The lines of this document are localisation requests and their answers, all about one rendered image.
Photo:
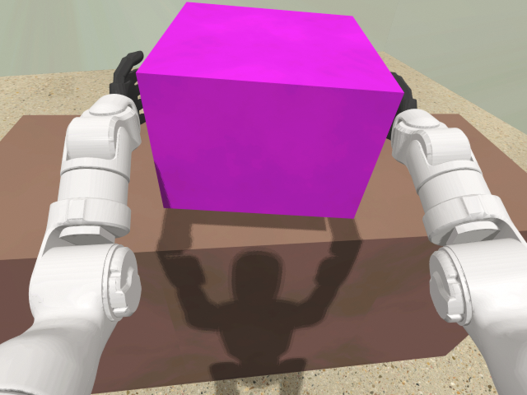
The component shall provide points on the robot left hand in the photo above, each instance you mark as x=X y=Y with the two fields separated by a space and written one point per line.
x=124 y=80

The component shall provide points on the robot right hand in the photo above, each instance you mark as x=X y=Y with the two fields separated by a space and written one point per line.
x=407 y=101

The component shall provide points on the pedestal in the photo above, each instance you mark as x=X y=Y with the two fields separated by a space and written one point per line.
x=230 y=295

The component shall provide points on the robot right upper arm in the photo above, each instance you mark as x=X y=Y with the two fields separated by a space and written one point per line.
x=482 y=286

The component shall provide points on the robot left forearm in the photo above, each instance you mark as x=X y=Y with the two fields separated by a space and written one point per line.
x=95 y=173

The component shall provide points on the robot left upper arm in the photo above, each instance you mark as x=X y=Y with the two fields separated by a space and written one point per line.
x=78 y=295

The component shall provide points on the robot right forearm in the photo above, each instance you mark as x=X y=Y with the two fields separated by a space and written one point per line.
x=457 y=202

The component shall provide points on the carton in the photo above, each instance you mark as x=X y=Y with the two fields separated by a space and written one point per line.
x=265 y=111

